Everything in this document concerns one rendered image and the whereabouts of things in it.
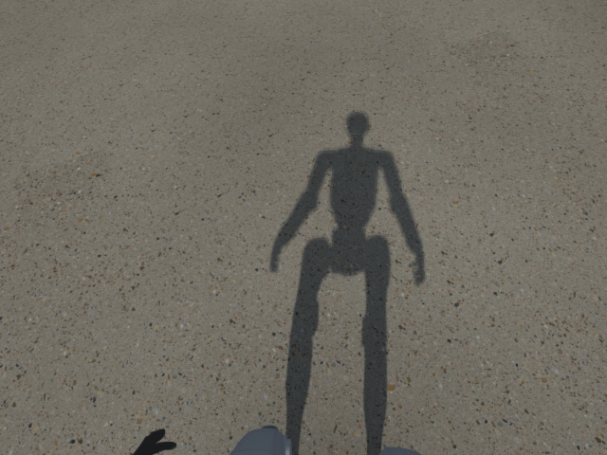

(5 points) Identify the robot left hand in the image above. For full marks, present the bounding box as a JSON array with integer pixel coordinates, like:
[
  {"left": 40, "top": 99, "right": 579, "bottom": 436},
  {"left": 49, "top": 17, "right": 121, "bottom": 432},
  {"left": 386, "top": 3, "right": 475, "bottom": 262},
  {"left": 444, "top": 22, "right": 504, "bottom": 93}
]
[{"left": 133, "top": 428, "right": 176, "bottom": 455}]

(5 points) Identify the left robot thigh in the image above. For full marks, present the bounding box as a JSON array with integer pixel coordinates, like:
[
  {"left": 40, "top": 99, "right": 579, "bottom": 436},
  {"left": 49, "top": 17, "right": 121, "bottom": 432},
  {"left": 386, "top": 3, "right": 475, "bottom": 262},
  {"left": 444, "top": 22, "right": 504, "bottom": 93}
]
[{"left": 230, "top": 428, "right": 292, "bottom": 455}]

